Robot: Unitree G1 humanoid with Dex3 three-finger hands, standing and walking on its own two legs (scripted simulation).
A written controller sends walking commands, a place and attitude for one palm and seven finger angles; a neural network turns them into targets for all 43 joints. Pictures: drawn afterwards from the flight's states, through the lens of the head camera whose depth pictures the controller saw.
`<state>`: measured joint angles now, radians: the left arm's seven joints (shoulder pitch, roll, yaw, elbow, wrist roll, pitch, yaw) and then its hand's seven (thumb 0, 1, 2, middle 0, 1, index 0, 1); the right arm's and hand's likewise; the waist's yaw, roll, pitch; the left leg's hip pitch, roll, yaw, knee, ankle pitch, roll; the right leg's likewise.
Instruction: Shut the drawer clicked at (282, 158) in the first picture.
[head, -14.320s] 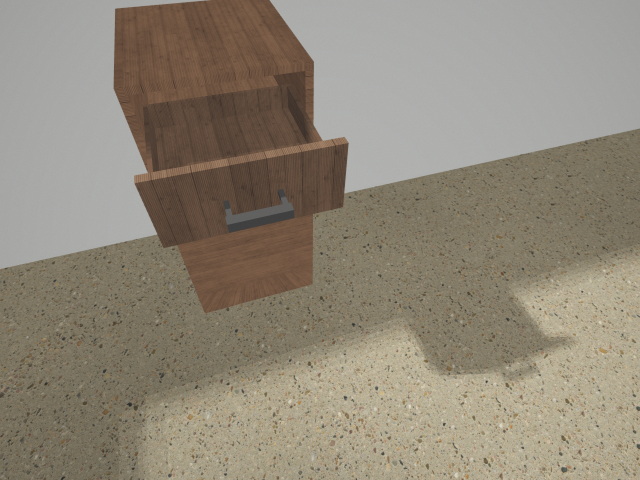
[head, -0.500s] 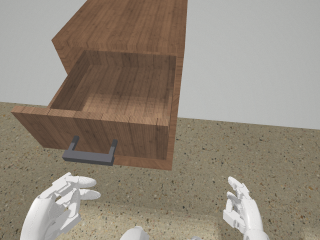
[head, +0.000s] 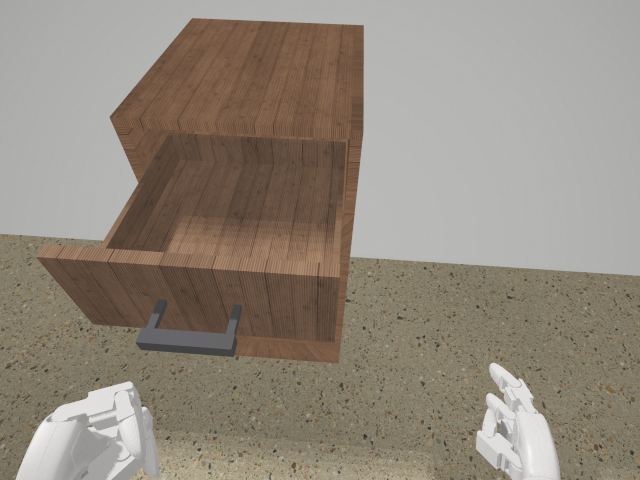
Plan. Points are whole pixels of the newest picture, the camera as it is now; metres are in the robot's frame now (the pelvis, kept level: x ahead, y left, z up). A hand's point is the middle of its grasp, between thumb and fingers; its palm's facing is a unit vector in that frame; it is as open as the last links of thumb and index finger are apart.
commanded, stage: raise the hand and make a fist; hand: left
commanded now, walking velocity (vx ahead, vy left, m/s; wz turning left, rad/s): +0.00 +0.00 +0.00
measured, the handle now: (192, 326) +0.29 +0.19 +0.04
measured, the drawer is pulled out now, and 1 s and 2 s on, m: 0.27 0.27 0.27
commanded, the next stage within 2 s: bring the fist close to the handle in 0.72 s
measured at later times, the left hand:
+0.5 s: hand (133, 453) +0.13 +0.17 +0.13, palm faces +0.03 -1.00 -0.07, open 3.3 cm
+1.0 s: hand (140, 455) +0.13 +0.17 +0.11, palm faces +0.06 -1.00 -0.08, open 3.3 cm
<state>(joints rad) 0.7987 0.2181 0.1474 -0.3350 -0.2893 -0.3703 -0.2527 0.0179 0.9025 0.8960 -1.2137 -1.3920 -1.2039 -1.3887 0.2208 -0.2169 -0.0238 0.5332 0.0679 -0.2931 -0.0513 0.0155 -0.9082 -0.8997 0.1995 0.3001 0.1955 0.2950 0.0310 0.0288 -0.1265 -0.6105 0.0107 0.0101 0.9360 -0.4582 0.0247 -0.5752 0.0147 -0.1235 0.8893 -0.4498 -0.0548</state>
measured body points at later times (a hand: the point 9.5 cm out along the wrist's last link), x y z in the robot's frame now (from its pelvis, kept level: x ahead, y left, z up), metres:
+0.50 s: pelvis +0.00 +0.01 +0.01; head -0.01 +0.01 +0.46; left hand +0.12 +0.22 +0.13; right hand +0.21 -0.19 -0.03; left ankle +0.01 +0.10 -0.69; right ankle +0.00 -0.09 -0.69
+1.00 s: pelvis +0.00 -0.01 +0.01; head +0.00 -0.02 +0.46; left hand +0.12 +0.22 +0.12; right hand +0.21 -0.22 -0.04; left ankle +0.01 +0.10 -0.69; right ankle +0.00 -0.09 -0.69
